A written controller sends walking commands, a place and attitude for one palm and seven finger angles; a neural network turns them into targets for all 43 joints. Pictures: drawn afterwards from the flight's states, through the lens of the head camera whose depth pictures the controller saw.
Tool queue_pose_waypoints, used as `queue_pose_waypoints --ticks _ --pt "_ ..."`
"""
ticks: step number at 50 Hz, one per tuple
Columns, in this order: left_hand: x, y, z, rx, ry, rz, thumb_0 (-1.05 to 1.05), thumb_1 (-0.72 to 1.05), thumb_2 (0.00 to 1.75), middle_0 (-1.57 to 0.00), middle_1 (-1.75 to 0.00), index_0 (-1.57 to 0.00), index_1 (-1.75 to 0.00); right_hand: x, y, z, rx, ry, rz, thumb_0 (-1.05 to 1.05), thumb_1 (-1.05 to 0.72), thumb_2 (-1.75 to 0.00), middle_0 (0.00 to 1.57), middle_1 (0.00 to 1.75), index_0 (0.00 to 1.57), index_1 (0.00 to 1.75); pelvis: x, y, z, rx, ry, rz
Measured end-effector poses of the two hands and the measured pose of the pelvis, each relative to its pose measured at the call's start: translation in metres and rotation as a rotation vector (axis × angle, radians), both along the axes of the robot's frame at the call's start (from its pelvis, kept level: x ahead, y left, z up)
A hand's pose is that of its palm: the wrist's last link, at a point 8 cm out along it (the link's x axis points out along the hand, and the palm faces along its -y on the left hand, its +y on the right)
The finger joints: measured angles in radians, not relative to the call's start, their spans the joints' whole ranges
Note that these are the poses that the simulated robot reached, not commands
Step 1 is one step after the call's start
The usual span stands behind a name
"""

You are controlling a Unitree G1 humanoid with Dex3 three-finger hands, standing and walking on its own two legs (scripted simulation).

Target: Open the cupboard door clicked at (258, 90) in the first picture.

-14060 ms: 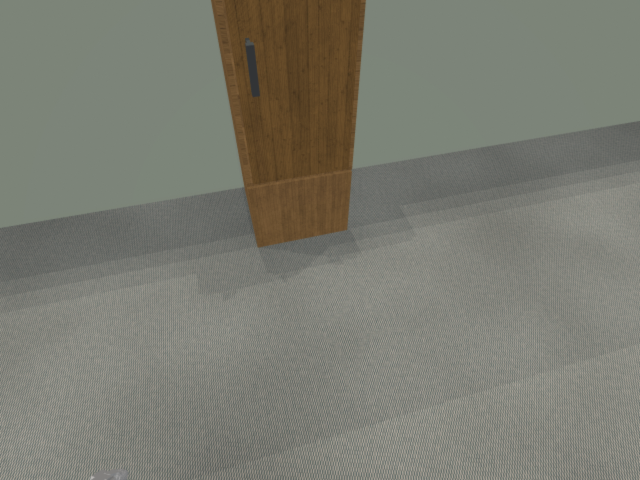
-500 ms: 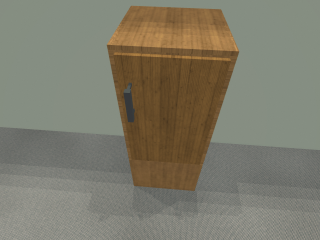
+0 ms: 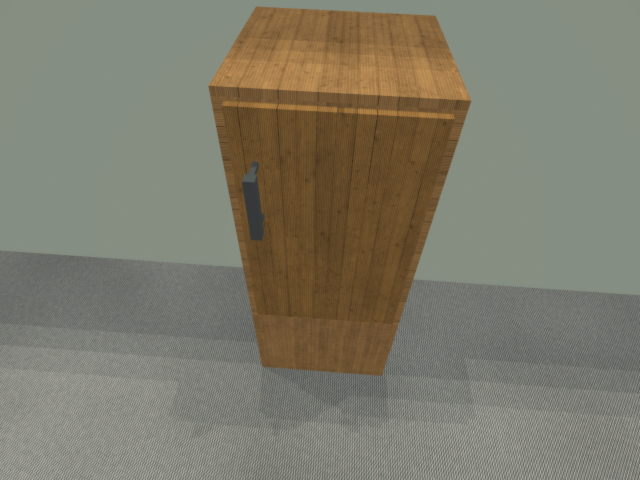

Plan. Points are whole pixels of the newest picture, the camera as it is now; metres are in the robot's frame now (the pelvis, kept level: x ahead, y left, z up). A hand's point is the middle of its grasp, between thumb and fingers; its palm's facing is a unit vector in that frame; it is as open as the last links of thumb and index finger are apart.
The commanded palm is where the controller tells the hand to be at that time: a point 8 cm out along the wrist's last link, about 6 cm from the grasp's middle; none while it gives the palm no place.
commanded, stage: raise the hand with hooked fingers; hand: left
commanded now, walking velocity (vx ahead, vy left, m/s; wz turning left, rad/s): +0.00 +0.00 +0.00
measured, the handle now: (255, 201) +0.57 +0.15 +0.01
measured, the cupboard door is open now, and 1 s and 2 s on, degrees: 0 0 0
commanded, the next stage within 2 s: none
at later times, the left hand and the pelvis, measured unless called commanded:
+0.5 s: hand (196, 456) +0.17 +0.17 -0.06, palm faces -0.02 -1.00 +0.02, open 8.5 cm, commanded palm +0.13 +0.24 -0.05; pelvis +0.00 -0.02 -0.08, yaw +3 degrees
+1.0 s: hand (153, 397) +0.22 +0.23 -0.02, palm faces +0.02 -1.00 -0.07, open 11.5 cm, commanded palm +0.19 +0.28 -0.01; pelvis +0.02 -0.02 -0.08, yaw +4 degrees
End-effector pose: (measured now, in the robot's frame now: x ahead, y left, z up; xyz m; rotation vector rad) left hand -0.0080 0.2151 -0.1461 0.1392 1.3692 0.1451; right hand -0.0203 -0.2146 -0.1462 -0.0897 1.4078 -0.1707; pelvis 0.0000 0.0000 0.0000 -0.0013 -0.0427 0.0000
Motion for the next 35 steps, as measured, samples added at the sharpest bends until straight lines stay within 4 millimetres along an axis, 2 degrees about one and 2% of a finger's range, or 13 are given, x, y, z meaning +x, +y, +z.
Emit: queue_pose_waypoints --ticks 5,6,9,13,15,17,19,21,24,26,30,32,35 --pt "-0.006 -0.002 -0.001 0.003 0.013 0.002 0.0 0.91 0.9 -0.2 -0.3 -0.2 -0.3 0.003 0.005 -0.002 0.014 -0.009 0.004 0.0 -0.91 -0.9 0.2 0.3 0.2 0.29 -0.001 0.0 -0.001 -0.002 0.003 -0.003" --pt "0.002 -0.001 0.004 -0.006 -0.034 0.051 0.0 0.91 0.9 -0.2 -0.3 -0.2 -0.3 0.008 0.004 -0.001 0.008 -0.045 0.009 0.0 -0.91 -0.9 0.2 0.3 0.2 0.29 -0.003 0.0 -0.002 -0.002 -0.001 -0.002" --pt "0.053 0.02 0.048 0.091 -0.39 0.112 0.03 0.94 0.89 -0.21 -0.31 -0.21 -0.31 0.03 -0.012 0.009 -0.065 -0.249 0.021 0.03 -0.94 -0.9 0.2 0.3 0.2 0.3 -0.002 -0.002 -0.006 0.007 0.006 0.015" --pt "0.13 0.025 0.115 0.109 -0.892 0.087 0.03 0.9 0.87 -0.21 -0.34 -0.21 -0.34 0.083 -0.037 0.021 -0.122 -0.521 0.084 0.03 -0.94 -0.9 0.2 0.3 0.2 0.3 -0.007 -0.003 -0.016 -0.001 0.04 0.072" --pt "0.161 0.018 0.135 0.059 -1.116 0.041 0.03 0.86 0.86 -0.21 -0.36 -0.2 -0.36 0.113 -0.048 0.029 -0.146 -0.64 0.129 0.03 -0.93 -0.9 0.2 0.3 0.2 0.3 -0.011 -0.006 -0.026 -0.002 0.085 0.078" --pt "0.18 0.008 0.142 -0.02 -1.297 -0.029 0.02 0.82 0.85 -0.21 -0.38 -0.21 -0.38 0.144 -0.057 0.037 -0.168 -0.748 0.171 0.02 -0.93 -0.9 0.2 0.3 0.2 0.29 -0.013 -0.01 -0.04 0.001 0.132 0.068" --pt "0.186 -0.001 0.136 -0.093 -1.398 -0.132 0.01 0.77 0.83 -0.21 -0.4 -0.21 -0.41 0.173 -0.063 0.046 -0.184 -0.846 0.207 0.02 -0.92 -0.9 0.2 0.3 0.2 0.29 -0.014 -0.014 -0.054 0.005 0.161 0.061" --pt "0.182 -0.005 0.12 -0.148 -1.395 -0.204 0.01 0.72 0.81 -0.21 -0.43 -0.21 -0.43 0.2 -0.066 0.055 -0.194 -0.926 0.228 0.02 -0.92 -0.9 0.2 0.3 0.2 0.29 -0.013 -0.017 -0.067 0.006 0.184 0.056" --pt "0.164 0.001 0.092 -0.186 -1.298 -0.167 0.01 0.64 0.78 -0.22 -0.47 -0.22 -0.48 0.233 -0.061 0.063 -0.2 -1.001 0.255 0.01 -0.91 -0.9 0.19 0.3 0.2 0.29 -0.007 -0.021 -0.08 0.003 0.206 0.057" --pt "0.148 0.01 0.083 -0.155 -1.246 -0.1 0.01 0.59 0.76 -0.23 -0.5 -0.23 -0.51 0.25 -0.054 0.063 -0.193 -1.019 0.279 0.01 -0.91 -0.9 0.19 0.3 0.2 0.29 -0.002 -0.024 -0.085 -0.009 0.219 0.063" --pt "0.132 0.029 0.093 -0.036 -1.27 -0.055 0.01 0.5 0.72 -0.24 -0.56 -0.24 -0.57 0.27 -0.032 0.046 -0.149 -0.986 0.345 0.01 -0.91 -0.9 0.19 0.3 0.2 0.29 0.006 -0.027 -0.092 -0.043 0.244 0.087" --pt "0.136 0.034 0.103 -0.006 -1.316 -0.085 0.01 0.45 0.7 -0.24 -0.59 -0.24 -0.6 0.273 -0.021 0.031 -0.114 -0.948 0.371 0.01 -0.91 -0.9 0.19 0.3 0.2 0.29 0.007 -0.028 -0.095 -0.059 0.257 0.098" --pt "0.153 0.034 0.112 -0.027 -1.348 -0.156 0.01 0.38 0.67 -0.24 -0.64 -0.24 -0.64 0.267 -0.007 0.007 -0.057 -0.882 0.377 0.01 -0.91 -0.9 0.2 0.3 0.2 0.3 0.008 -0.028 -0.097 -0.073 0.271 0.106"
